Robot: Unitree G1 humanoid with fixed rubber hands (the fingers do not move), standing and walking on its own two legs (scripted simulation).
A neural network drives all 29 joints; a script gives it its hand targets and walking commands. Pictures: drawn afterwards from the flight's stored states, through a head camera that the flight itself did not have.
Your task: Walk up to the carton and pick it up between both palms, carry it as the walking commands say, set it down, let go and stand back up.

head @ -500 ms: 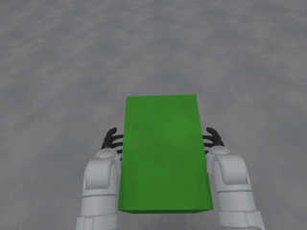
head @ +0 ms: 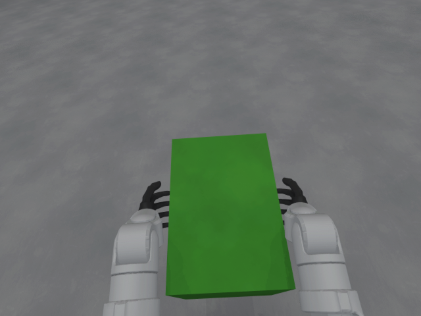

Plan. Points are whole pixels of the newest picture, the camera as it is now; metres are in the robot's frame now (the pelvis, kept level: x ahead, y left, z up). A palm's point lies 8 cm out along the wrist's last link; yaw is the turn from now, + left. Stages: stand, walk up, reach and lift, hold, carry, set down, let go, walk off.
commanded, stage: carry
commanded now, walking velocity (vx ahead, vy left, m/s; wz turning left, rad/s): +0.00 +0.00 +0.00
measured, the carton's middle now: (223, 220) +0.33 +0.00 -0.03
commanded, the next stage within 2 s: hold in 0.48 s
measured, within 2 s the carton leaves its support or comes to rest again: neither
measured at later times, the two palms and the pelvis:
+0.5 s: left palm (146, 216) +0.29 +0.15 +0.06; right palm (293, 211) +0.29 -0.14 +0.05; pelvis +0.01 +0.01 +0.00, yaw +0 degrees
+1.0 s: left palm (112, 239) +0.25 +0.20 +0.06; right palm (271, 229) +0.26 -0.09 +0.05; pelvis -0.02 +0.04 +0.02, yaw -11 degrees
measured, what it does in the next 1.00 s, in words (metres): stands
